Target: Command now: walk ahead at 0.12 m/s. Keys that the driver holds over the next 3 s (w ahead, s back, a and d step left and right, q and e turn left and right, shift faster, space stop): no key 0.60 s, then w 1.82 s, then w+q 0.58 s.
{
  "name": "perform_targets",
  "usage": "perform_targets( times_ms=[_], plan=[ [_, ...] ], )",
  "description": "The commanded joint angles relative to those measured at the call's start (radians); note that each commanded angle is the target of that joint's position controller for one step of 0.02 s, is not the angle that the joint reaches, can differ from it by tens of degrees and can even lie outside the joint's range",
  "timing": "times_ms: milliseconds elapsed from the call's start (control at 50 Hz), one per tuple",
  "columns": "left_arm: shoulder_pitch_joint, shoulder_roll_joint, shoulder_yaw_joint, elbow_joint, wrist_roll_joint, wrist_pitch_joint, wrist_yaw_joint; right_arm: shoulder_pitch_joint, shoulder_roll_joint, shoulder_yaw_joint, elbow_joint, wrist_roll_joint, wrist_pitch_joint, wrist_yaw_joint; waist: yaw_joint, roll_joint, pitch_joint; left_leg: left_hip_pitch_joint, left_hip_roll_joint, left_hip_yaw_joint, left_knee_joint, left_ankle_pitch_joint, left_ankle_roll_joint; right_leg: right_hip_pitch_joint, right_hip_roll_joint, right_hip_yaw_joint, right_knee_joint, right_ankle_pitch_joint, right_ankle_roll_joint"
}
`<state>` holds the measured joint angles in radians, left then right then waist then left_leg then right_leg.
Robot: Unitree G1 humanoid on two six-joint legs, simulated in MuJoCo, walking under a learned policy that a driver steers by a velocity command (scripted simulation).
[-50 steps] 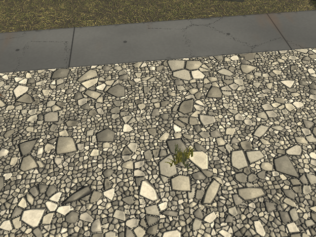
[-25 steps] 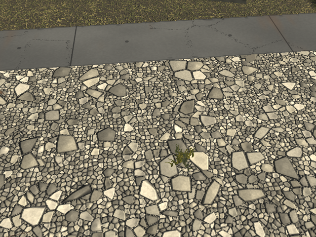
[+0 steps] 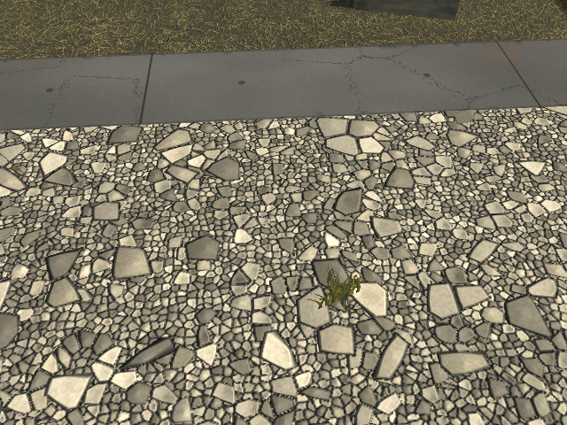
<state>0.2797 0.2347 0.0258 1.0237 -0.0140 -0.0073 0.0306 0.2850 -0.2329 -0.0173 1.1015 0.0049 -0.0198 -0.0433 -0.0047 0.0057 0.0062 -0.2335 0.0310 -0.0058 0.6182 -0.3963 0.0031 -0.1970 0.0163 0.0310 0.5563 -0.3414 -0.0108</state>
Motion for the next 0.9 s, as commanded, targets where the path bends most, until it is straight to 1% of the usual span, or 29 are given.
perform_targets(
  times_ms=[20,40,60,80,100,120,140,160,180,200,240,320,380,600,620,640,660,680,700,720,740,760,780,800,820,840,860,880,900],
  plan=[
    [-0.076,0.135,0.021,-0.053,0.002,-0.024,0.000,0.039,-0.027,0.003,-0.038,-0.009,-0.039,0.012,-0.049,-0.135,0.132,0.003,-0.016,0.020,-0.097,0.078,0.037,-0.173,-0.170,0.234,-0.222,-0.064,-0.128],
    [-0.101,0.109,0.016,-0.061,0.004,-0.025,0.000,0.086,-0.076,-0.008,-0.022,-0.014,-0.038,0.015,-0.054,-0.054,0.106,0.061,0.014,-0.030,-0.169,0.235,0.044,-0.173,-0.086,0.106,-0.103,0.085,-0.064],
    [-0.064,0.056,0.005,-0.066,0.015,-0.025,0.007,0.092,-0.156,-0.025,-0.010,-0.005,-0.037,0.020,-0.008,0.142,0.069,0.070,0.065,-0.123,-0.204,0.338,0.079,-0.153,0.041,-0.056,0.019,0.078,0.012],
    [-0.024,0.045,0.000,-0.052,0.019,-0.023,0.014,0.087,-0.126,-0.010,-0.016,-0.007,-0.039,0.024,0.001,0.194,0.027,0.086,0.149,-0.231,-0.239,0.430,0.134,-0.120,0.007,-0.018,0.033,0.049,0.046],
    [-0.009,0.057,0.000,-0.043,0.010,-0.021,0.017,0.059,-0.093,-0.001,-0.023,-0.009,-0.038,0.024,0.013,0.166,0.037,0.091,0.165,-0.233,-0.231,0.540,0.143,-0.098,-0.014,-0.003,0.016,0.078,0.051],
    [0.009,0.061,-0.002,-0.028,0.009,-0.017,0.019,0.038,-0.104,-0.003,-0.030,-0.008,-0.038,0.027,0.020,0.122,0.029,0.100,0.139,-0.193,-0.202,0.641,0.127,-0.067,-0.024,0.006,-0.002,0.161,0.050],
    [0.017,0.081,0.000,-0.017,0.009,-0.012,0.020,0.037,-0.121,-0.010,-0.036,-0.002,-0.039,0.030,0.013,0.082,0.011,0.125,0.109,-0.148,-0.165,0.751,0.105,-0.044,-0.030,0.012,-0.011,0.268,0.045],
    [0.022,0.093,0.001,-0.009,0.007,-0.006,0.018,0.050,-0.126,-0.013,-0.034,0.002,-0.040,0.032,0.006,0.053,-0.019,0.148,0.081,-0.101,-0.134,0.856,0.081,-0.012,-0.036,0.017,-0.024,0.355,0.039],
    [0.027,0.103,0.004,-0.001,0.002,0.001,0.016,0.061,-0.117,-0.013,-0.030,0.005,-0.037,0.032,0.004,0.040,-0.041,0.162,0.059,-0.069,-0.125,0.892,0.057,0.020,-0.034,0.014,-0.035,0.410,0.034],
    [0.026,0.097,0.002,0.002,-0.002,0.007,0.015,0.071,-0.109,-0.012,-0.026,0.007,-0.033,0.033,0.001,0.042,-0.052,0.173,0.049,-0.056,-0.124,0.913,0.045,0.039,-0.035,0.012,-0.040,0.437,0.032],
    [0.021,0.086,0.000,0.008,-0.003,0.019,0.015,0.067,-0.093,-0.011,-0.023,0.007,-0.022,0.033,0.001,0.038,-0.059,0.180,0.043,-0.047,-0.130,0.908,0.047,0.066,-0.039,0.011,-0.054,0.452,0.031],
    [0.001,0.090,0.005,0.019,0.000,0.030,0.021,0.040,-0.097,-0.019,-0.029,0.004,-0.009,0.030,0.001,0.007,-0.041,0.149,0.025,-0.033,-0.154,0.782,0.044,0.102,-0.044,0.004,-0.086,0.479,0.027],
    [-0.008,0.091,0.008,0.029,0.002,0.035,0.025,0.021,-0.088,-0.022,-0.032,0.003,-0.002,0.027,0.003,0.002,-0.018,0.127,0.012,-0.022,-0.174,0.680,0.036,0.097,-0.046,0.000,-0.103,0.445,0.027],
    [-0.023,0.083,0.014,0.066,0.008,0.020,0.026,0.000,-0.079,-0.029,-0.037,-0.004,0.016,0.005,-0.001,-0.006,0.041,0.097,-0.007,-0.005,-0.210,0.415,0.024,0.038,-0.044,-0.004,-0.150,0.314,0.031],
    [-0.004,0.072,0.012,0.078,0.008,0.019,0.026,0.016,-0.072,-0.028,-0.028,-0.003,0.018,0.003,-0.001,-0.002,0.019,0.105,-0.019,0.005,-0.214,0.303,0.028,0.042,-0.029,-0.022,-0.145,0.216,0.029],
    [0.002,0.067,0.014,0.084,0.003,0.019,0.027,0.019,-0.080,-0.033,-0.026,0.004,0.021,0.001,-0.002,0.008,0.028,0.093,-0.029,0.006,-0.214,0.117,0.043,0.017,-0.003,-0.048,-0.116,0.055,0.020],
    [0.000,0.065,0.015,0.082,-0.002,0.018,0.027,0.019,-0.097,-0.040,-0.029,0.011,0.023,-0.002,-0.007,0.028,0.059,0.058,-0.015,-0.025,-0.235,-0.119,0.066,-0.033,0.016,-0.067,-0.076,-0.102,0.006],
    [-0.013,0.058,0.013,0.070,-0.002,0.011,0.026,0.026,-0.114,-0.046,-0.034,0.015,0.021,-0.004,-0.014,0.059,0.108,0.012,0.027,-0.092,-0.278,-0.304,0.096,-0.098,0.021,-0.074,-0.032,-0.205,-0.005],
    [-0.032,0.048,0.011,0.054,-0.001,-0.002,0.023,0.050,-0.133,-0.052,-0.037,0.019,0.013,-0.003,-0.025,0.100,0.149,-0.004,0.096,-0.190,-0.334,-0.424,0.134,-0.170,0.018,-0.080,0.035,-0.229,-0.014],
    [-0.048,0.025,0.005,0.038,-0.003,-0.019,0.017,0.084,-0.163,-0.062,-0.033,0.022,0.001,0.001,-0.036,0.156,0.171,-0.007,0.188,-0.323,-0.401,-0.503,0.186,-0.213,0.011,-0.096,0.127,-0.191,-0.018],
    [-0.056,0.019,0.004,0.028,-0.008,-0.035,0.008,0.093,-0.184,-0.071,-0.035,0.022,-0.010,0.003,-0.036,0.183,0.188,-0.041,0.268,-0.438,-0.460,-0.528,0.234,-0.231,-0.018,-0.073,0.229,-0.160,-0.031],
    [-0.062,0.024,0.007,0.018,-0.014,-0.048,-0.001,0.075,-0.183,-0.071,-0.046,0.017,-0.023,0.006,-0.026,0.175,0.205,-0.067,0.309,-0.494,-0.483,-0.500,0.255,-0.253,-0.047,-0.042,0.293,-0.172,-0.047],
    [-0.054,0.027,0.010,0.013,-0.019,-0.059,-0.008,0.040,-0.175,-0.070,-0.063,0.015,-0.033,0.010,-0.005,0.165,0.206,-0.065,0.316,-0.481,-0.479,-0.442,0.247,-0.265,-0.072,-0.023,0.295,-0.208,-0.064],
    [-0.028,0.030,0.012,0.016,-0.022,-0.067,-0.014,-0.003,-0.168,-0.069,-0.083,0.024,-0.038,0.013,0.022,0.151,0.196,-0.074,0.296,-0.418,-0.459,-0.373,0.216,-0.223,-0.088,-0.020,0.215,-0.209,-0.081],
    [0.031,0.028,0.016,0.038,-0.022,-0.074,-0.018,-0.063,-0.164,-0.068,-0.105,0.037,-0.037,0.016,0.064,0.131,0.175,-0.133,0.239,-0.308,-0.421,-0.296,0.172,-0.080,-0.076,-0.051,0.059,-0.147,-0.094],
    [0.131,0.024,0.026,0.090,-0.015,-0.078,-0.020,-0.102,-0.154,-0.065,-0.119,0.042,-0.031,0.020,0.105,0.093,0.147,-0.217,0.155,-0.189,-0.337,-0.217,0.136,0.112,-0.017,-0.110,-0.062,-0.002,-0.084],
    [0.226,0.041,0.039,0.133,-0.003,-0.075,-0.021,-0.102,-0.123,-0.057,-0.126,0.036,-0.031,0.022,0.127,0.019,0.114,-0.268,0.077,-0.090,-0.184,-0.121,0.103,0.227,-0.011,-0.076,-0.100,0.050,-0.067],
    [0.353,0.110,0.059,0.148,0.000,-0.076,-0.018,-0.103,-0.056,-0.036,-0.139,0.016,-0.037,0.030,0.157,-0.215,0.041,-0.356,-0.018,0.050,0.187,-0.041,0.038,0.329,-0.211,0.235,-0.255,-0.072,-0.118],
    [0.404,0.205,0.070,0.141,0.005,-0.094,-0.035,-0.114,-0.035,-0.035,-0.182,0.033,-0.053,0.026,0.151,-0.368,0.052,-0.533,-0.094,0.017,0.424,-0.187,0.036,0.332,-0.402,0.669,-0.428,-0.243,-0.261]
  ],
)
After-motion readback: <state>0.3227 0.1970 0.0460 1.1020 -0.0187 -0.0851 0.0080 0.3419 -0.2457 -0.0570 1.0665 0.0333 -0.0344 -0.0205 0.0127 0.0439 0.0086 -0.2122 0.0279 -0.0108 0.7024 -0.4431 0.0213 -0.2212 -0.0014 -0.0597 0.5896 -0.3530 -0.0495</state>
